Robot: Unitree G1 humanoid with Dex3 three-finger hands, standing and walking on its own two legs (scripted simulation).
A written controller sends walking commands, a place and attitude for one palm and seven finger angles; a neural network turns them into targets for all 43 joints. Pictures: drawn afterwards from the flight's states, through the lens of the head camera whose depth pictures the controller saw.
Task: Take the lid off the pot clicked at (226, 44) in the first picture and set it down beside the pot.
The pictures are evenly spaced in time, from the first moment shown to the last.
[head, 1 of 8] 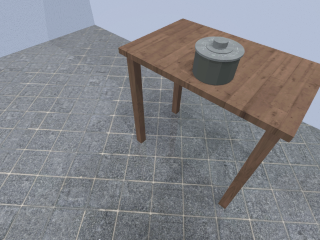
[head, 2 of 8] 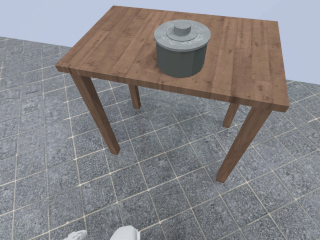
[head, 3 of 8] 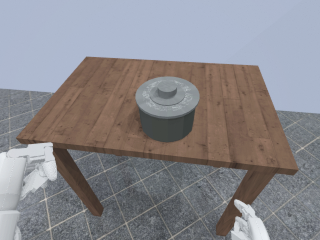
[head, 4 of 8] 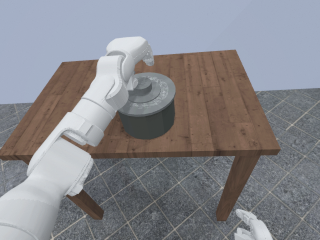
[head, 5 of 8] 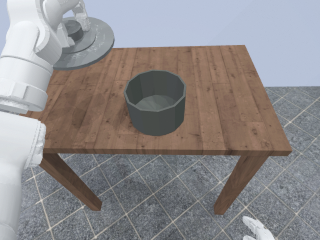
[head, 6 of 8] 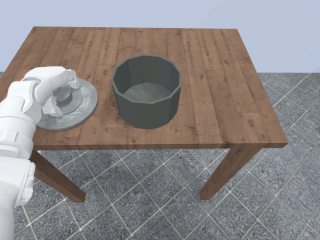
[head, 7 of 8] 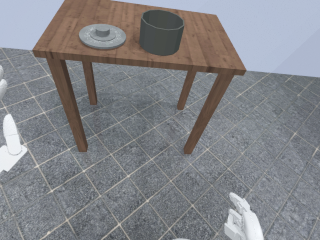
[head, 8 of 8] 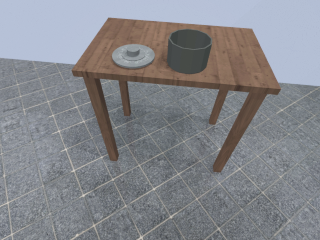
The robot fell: no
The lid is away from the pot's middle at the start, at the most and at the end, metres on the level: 0.00 0.25 0.24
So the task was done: yes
